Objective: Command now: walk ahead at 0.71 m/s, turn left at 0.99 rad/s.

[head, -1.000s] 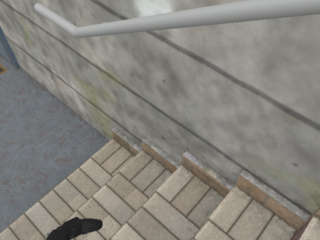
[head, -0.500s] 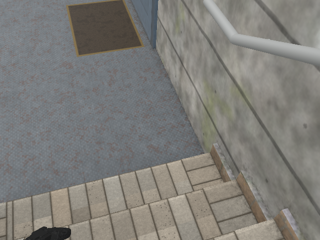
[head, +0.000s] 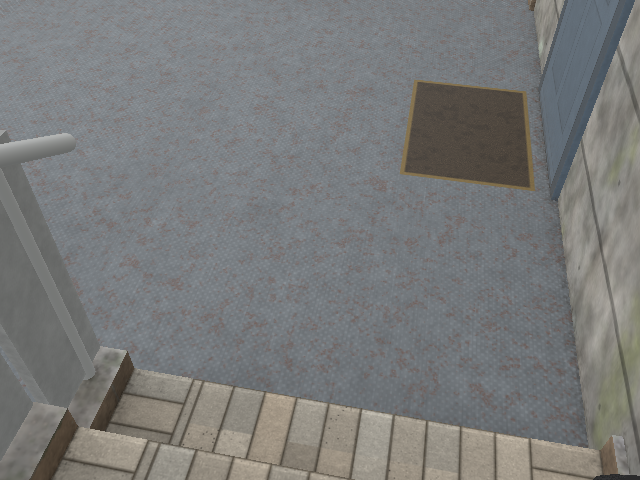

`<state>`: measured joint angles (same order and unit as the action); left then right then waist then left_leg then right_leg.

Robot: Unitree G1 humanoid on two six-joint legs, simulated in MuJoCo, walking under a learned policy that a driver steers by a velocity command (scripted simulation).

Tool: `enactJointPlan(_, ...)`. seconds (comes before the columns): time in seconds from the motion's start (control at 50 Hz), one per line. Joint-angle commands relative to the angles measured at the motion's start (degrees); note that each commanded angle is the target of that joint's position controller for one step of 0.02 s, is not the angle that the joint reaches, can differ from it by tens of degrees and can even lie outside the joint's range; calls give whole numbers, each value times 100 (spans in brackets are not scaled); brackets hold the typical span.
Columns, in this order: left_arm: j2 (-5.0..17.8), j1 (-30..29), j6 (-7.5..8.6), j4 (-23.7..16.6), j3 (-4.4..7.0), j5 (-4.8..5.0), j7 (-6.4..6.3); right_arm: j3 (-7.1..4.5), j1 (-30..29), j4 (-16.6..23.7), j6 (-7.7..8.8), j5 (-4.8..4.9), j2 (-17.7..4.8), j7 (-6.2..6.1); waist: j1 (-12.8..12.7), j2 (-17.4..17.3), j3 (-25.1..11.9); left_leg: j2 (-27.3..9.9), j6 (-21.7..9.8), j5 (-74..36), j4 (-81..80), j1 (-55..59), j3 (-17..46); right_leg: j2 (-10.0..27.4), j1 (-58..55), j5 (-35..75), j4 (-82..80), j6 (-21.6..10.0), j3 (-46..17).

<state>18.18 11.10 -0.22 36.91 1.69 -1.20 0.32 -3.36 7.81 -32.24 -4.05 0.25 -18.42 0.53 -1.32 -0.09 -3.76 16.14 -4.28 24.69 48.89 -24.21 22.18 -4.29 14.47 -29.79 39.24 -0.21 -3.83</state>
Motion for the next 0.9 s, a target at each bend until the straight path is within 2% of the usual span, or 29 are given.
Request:
enactJointPlan(0.02, 1265, 915, 142, -135, 409, -135, -21, -134, -786, 740, 263, 26, -575, -54, -380, 1498, 162, -903, -172, 97, 1529, -3585, -595, 2632, -2309, 1476, -1439, -585, -3082)
enactJointPlan(0.06, 998, 476, 211, -117, 376, -228, -28, -235, -1366, 603, 272, -90, -832, 56, -303, 520, 874, -1225, -65, -944, 1886, -3350, -683, 2314, -1036, -102, -1829, -810, -2809)
enactJointPlan(0.14, 817, 742, 258, 35, 300, -124, -4, -122, -542, 26, 217, -139, -372, 195, 56, 351, 830, -1055, 49, -2047, 2295, -2572, -982, 1737, -196, 1888, -1268, -679, -1358)
enactJointPlan(0.16, 687, 874, 311, 185, 304, -72, -9, -125, -563, -105, 244, -268, -296, 178, 42, 142, 852, -1206, 81, -2832, 2098, -2907, -485, 1605, -489, 1463, -857, -647, -1202)
enactJointPlan(0.18, 691, 987, 349, 201, 302, -117, 27, -188, -551, -220, 268, -164, -427, 170, 28, 172, 767, -1119, 128, -3335, 1695, -3084, -567, 1459, -731, 917, -676, -566, -923)
enactJointPlan(0.26, 754, 2059, 512, 662, 334, -151, 47, -176, -1378, -250, 387, -275, -305, 141, -505, 550, 1012, -1195, 136, -3669, 1160, -3724, -747, 1710, -1210, 1355, -372, -837, -1031)
enactJointPlan(0.28, 576, 2004, 524, 726, 280, -128, 10, -103, -1568, -187, 452, -297, -171, 224, -454, 182, 1193, -1251, 114, -4443, 364, -3184, -877, 1608, -445, 847, -292, -796, -636)
enactJointPlan(0.32, 646, 1828, 573, 769, 240, -41, -15, -72, -1669, -366, 532, -192, -76, 381, -379, 282, 1254, -1412, 4, -5401, -296, -1522, -1341, 1579, 741, -96, -605, -851, -411)
enactJointPlan(0.36, 739, 1733, 588, 861, 277, -55, 32, -88, -1692, -573, 461, -79, -196, 405, -500, 549, 1468, -1521, 7, -4996, -927, -875, -1827, 1533, 720, -222, -651, -886, -123)
enactJointPlan(0.42, 625, 2172, 407, 1351, 264, -149, -72, -42, -1477, -847, 347, -138, -128, 240, -625, 807, 1732, -1863, 46, -3480, -1838, -266, -2282, 1633, -143, 1804, -196, -902, 138)
enactJointPlan(0.44, 700, 2097, 268, 1451, 291, -256, -167, -153, -524, -1179, 313, -120, -352, 101, -170, 841, 1556, -2131, 7, -2654, -2201, 415, -2107, 1693, -452, 2907, 773, -988, 12)
enactJointPlan(0.46, 620, 2238, 151, 1655, 292, -299, -278, -250, 643, -1575, 361, -114, -471, -36, 311, 733, 841, -2002, -96, -2756, -2376, 1481, -2232, 1629, -592, 4238, 2503, -993, 76)
enactJointPlan(0.48, 629, 1965, 161, 1689, 306, -164, -256, -322, 1847, -1903, 445, -234, -570, -77, 1045, 189, 93, -1914, -244, -3594, -2682, 2982, -2285, 1205, -32, 4287, 4714, -874, 219)
enactJointPlan(0.5, 370, 1707, 223, 1631, 347, -63, -265, -372, 2186, -2121, 509, -316, -827, 9, 1188, -886, 39, -2419, -463, -3292, -2391, 3978, -1599, 329, 1645, -845, 7153, -734, 191)
enactJointPlan(0.52, -24, 1874, 360, 1303, 176, 43, -250, -161, 2280, -2006, 689, -425, -687, 163, 819, -1063, -238, -2822, 32, -5423, -67, 4520, -1419, 310, 3061, -1830, 7551, -953, -814)
enactJointPlan(0.54, 94, 2361, 430, 1328, 239, 239, -272, -203, 2364, -2062, 673, -295, -647, 118, 713, -1157, -624, -3396, -14, -5488, -457, 5001, -828, 421, 3782, -819, 6607, -948, -845)
enactJointPlan(0.56, 51, 1989, 381, 1142, 210, 153, -328, -345, 2200, -2209, 665, -197, -970, 43, 647, -1716, -567, -3948, -498, -1807, -1858, 3981, 450, 480, 4012, -189, 6350, -771, -439)
enactJointPlan(0.58, 537, 1403, 288, 1153, 313, -84, -237, -161, 1560, -2089, 684, -109, -303, -4, 472, -678, 305, -3353, -313, 746, -2726, 2668, 89, 833, 3629, 645, 5158, -718, -440)
enactJointPlan(0.6, 301, 1348, 215, 1189, 310, -219, -180, -139, 1133, -2083, 797, -135, -190, -29, 223, -1006, 662, -3445, -278, 180, -2452, 1860, 265, 927, 3394, 1388, 4950, -656, -589)
enactJointPlan(0.62, 167, 1386, 131, 1307, 315, -156, -63, -11, 1056, -2165, 897, -151, 88, -56, -69, -428, 1089, -3241, -228, -992, -2371, 703, -341, 1044, 2832, 2034, 3706, -417, -769)
enactJointPlan(0.66, -149, 1384, -1, 1440, 281, -226, 62, -98, 1181, -2266, 1005, -167, -255, -99, -155, -653, 1090, -3256, -310, -1505, -2337, 66, -620, 1012, 2372, 2111, 3423, -166, -582)
enactJointPlan(0.68, -51, 1083, -21, 1244, 277, -223, 58, -145, 1108, -2190, 1123, -174, -439, -89, -146, -664, 1041, -3350, -338, -1969, -2404, 211, -810, 1010, 2627, 2331, 3179, -202, -386)
enactJointPlan(0.7, -20, 993, -65, 1264, 301, -225, 53, -113, 1192, -2206, 1165, -170, -326, -106, -112, -903, 994, -3400, -237, -2772, -2158, 568, -852, 1035, 2928, 2630, 3233, -335, -460)
enactJointPlan(0.72, -8, 844, 56, 1257, 333, -160, 130, 46, 1229, -2481, 1245, -33, 405, -132, -271, -558, 1010, -2865, 133, -2003, -1764, 498, -1508, 1121, 2813, 4302, 2027, -513, -803)
enactJointPlan(0.74, -130, 614, 130, 1180, 296, -37, 180, 130, 1125, -2397, 1278, -61, 502, -181, -272, -590, 981, -2469, 293, -1272, -1659, -156, -2287, 803, 1980, 5460, 1024, -568, -190)
enactJointPlan(0.78, -353, 83, 231, 1146, 198, -116, 344, 181, 1113, -2387, 1278, -10, 427, -282, -165, -265, 896, -2435, 365, -566, -1423, -670, -2728, 476, 786, 6890, 552, -624, 399)
enactJointPlan(0.82, -447, -62, 170, 1163, 98, -15, 429, 152, 1352, -2437, 1189, -123, 293, -354, -53, -349, 1140, -2455, 426, -1377, -964, -653, -3064, 292, 239, 6407, 363, -686, 1001)
enactJointPlan(0.86, -280, -276, 48, 1087, 119, -40, 307, 52, 1803, -2618, 1067, -251, -118, -420, 113, -209, 1517, -2617, 367, -3136, 27, 309, -3260, 76, 465, 5372, -193, -813, 1595)
enactJointPlan(0.9, 62, 788, -82, 1348, 224, -91, 108, -26, 1780, -2703, 910, -274, -423, -524, -303, -414, 918, -2842, 240, -5496, 1954, 1013, -3204, 45, -363, 3970, -572, -1111, 1739)
